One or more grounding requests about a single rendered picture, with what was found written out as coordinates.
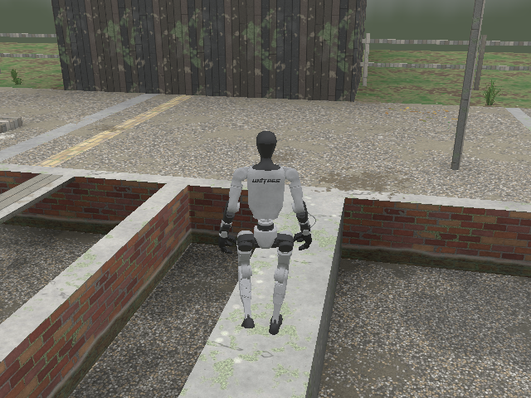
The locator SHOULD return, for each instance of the left robot hand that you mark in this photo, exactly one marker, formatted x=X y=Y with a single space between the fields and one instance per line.
x=224 y=241

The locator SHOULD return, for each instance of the right robot thigh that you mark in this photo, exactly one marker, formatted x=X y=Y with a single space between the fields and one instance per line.
x=285 y=243

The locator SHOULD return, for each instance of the robot right upper arm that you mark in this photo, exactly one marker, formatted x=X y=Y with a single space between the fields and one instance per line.
x=295 y=188

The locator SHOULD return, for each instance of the robot right forearm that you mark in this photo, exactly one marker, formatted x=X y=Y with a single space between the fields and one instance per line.
x=304 y=221

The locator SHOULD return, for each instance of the left robot shin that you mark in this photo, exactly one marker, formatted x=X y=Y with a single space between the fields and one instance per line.
x=245 y=292

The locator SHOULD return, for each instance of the right robot hand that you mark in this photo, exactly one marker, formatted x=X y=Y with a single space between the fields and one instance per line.
x=300 y=237

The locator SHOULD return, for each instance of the robot left forearm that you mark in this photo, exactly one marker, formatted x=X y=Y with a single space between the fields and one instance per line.
x=226 y=222

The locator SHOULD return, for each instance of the robot left upper arm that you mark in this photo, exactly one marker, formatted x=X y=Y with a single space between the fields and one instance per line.
x=239 y=175

